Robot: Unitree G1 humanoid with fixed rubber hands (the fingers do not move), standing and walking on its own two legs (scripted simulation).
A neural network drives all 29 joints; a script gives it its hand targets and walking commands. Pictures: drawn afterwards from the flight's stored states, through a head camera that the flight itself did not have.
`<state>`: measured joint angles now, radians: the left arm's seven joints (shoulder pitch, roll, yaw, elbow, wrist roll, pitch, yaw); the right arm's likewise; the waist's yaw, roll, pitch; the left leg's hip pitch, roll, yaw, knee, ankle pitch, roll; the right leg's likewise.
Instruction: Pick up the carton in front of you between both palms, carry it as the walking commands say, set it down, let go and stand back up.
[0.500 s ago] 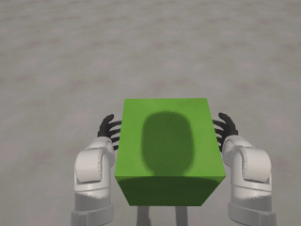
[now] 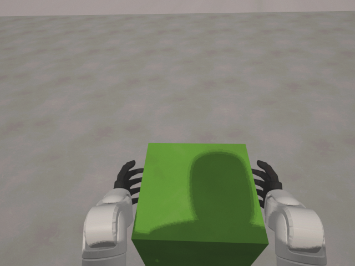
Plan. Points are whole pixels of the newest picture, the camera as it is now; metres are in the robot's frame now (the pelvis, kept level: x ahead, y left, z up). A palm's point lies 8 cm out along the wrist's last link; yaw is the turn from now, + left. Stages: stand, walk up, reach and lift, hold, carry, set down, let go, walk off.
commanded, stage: carry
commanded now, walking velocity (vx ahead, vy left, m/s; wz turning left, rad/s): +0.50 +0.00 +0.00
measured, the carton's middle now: (195, 212) +0.26 +0.00 +0.01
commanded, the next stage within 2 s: none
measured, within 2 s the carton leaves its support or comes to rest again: neither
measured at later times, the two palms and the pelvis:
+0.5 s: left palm (147, 104) +0.57 +0.15 +0.09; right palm (245, 104) +0.56 -0.15 +0.10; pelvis +0.30 +0.00 +0.00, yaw -2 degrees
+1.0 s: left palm (160, 62) +0.88 +0.14 +0.09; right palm (232, 60) +0.88 -0.16 +0.09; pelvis +0.62 -0.01 -0.01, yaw -1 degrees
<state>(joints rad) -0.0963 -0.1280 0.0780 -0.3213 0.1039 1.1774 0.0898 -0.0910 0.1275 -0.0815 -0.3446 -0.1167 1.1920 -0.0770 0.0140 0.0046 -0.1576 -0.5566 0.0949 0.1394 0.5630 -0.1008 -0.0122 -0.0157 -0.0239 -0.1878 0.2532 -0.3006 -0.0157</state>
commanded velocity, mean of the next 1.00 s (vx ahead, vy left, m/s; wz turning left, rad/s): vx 0.50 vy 0.00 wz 0.00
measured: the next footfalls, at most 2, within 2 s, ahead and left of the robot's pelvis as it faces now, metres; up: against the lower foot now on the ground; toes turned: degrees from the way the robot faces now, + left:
left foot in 0.08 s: +0.22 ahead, +0.12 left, +0.00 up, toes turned +10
right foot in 0.56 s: +0.50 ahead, -0.12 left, +0.00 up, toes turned -12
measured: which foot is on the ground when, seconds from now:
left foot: up 0.00-0.06, down 0.08-0.58, up 0.60-1.00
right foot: down 0.00-0.12, up 0.14-0.54, down 0.56-1.00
